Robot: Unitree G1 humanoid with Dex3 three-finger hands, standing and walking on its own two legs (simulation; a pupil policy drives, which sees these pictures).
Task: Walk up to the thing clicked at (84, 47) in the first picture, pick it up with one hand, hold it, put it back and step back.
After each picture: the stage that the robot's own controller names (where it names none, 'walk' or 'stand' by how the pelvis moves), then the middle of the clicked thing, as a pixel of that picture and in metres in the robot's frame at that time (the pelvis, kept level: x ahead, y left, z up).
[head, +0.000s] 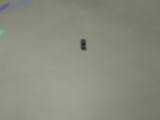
stand; (83, 44) +1.36 +0.05 -0.72
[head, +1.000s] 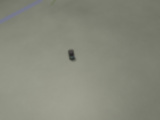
walk; (71, 55) +1.22 +0.27 -0.70
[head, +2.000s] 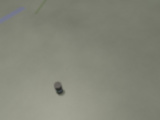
walk; (58, 88) +0.74 +0.32 -0.71
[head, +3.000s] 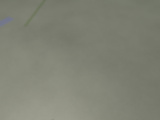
walk; out of the picture +0.43 +0.22 -0.70
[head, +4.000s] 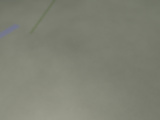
stand; out of the picture +0.35 +0.23 -0.72
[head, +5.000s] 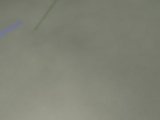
stand; out of the picture +0.35 +0.21 -0.72
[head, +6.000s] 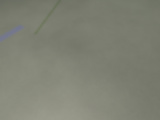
stand; out of the picture +0.37 +0.22 -0.73
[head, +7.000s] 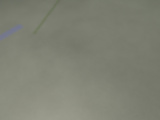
stand; out of the picture +0.36 +0.23 -0.73
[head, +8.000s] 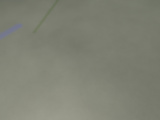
stand; out of the picture +0.35 +0.22 -0.73
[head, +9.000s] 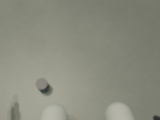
go down; (43, 86) +0.41 +0.22 -0.48
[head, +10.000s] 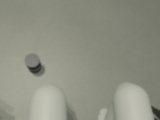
go down; (33, 64) +0.46 +0.23 -0.32
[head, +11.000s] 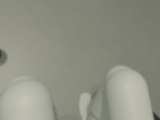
close in; out of the picture +0.44 +0.26 -0.24
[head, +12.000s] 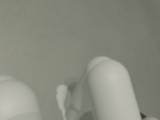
close; out of the picture +0.44 +0.28 -0.23
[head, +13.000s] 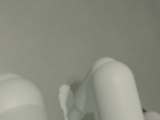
lift; out of the picture +0.41 +0.27 -0.23
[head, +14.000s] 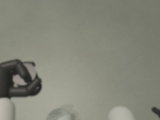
lift; (28, 81) +0.34 +0.20 -0.03
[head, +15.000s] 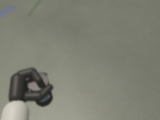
hold; (41, 90) +0.33 +0.18 -0.01
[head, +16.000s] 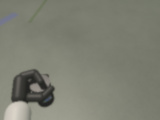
hold; (42, 91) +0.33 +0.17 -0.01
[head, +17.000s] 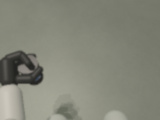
crouch; (31, 71) +0.40 +0.20 -0.07
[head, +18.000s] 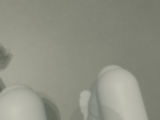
lower; out of the picture +0.49 +0.28 -0.15
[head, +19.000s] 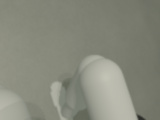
lower; out of the picture +0.45 +0.28 -0.23
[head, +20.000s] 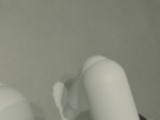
lower; out of the picture +0.45 +0.28 -0.23
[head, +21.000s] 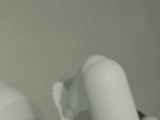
lower; out of the picture +0.45 +0.28 -0.23
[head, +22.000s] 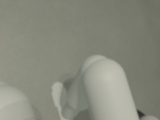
lower; out of the picture +0.45 +0.28 -0.23
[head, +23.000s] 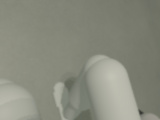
open; out of the picture +0.44 +0.26 -0.24
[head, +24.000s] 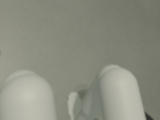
stand; out of the picture +0.44 +0.25 -0.24
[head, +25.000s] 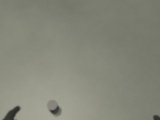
stand; (53, 107) +0.40 +0.20 -0.58
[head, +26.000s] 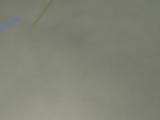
stand; out of the picture +0.38 +0.19 -0.67
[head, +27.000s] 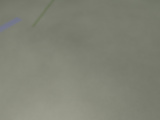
stand; out of the picture +0.38 +0.19 -0.67
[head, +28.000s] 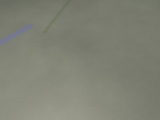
stand; out of the picture +0.40 +0.19 -0.72
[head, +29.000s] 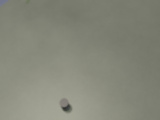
walk; (64, 104) +0.45 +0.18 -0.69
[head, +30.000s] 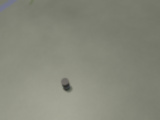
walk; (65, 84) +0.69 +0.22 -0.70
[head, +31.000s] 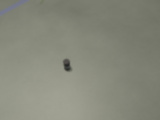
stand; (66, 64) +1.01 +0.24 -0.70
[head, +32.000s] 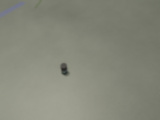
stand; (64, 69) +0.99 +0.24 -0.72
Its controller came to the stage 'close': yes
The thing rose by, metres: 0.71
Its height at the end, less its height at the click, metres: +0.00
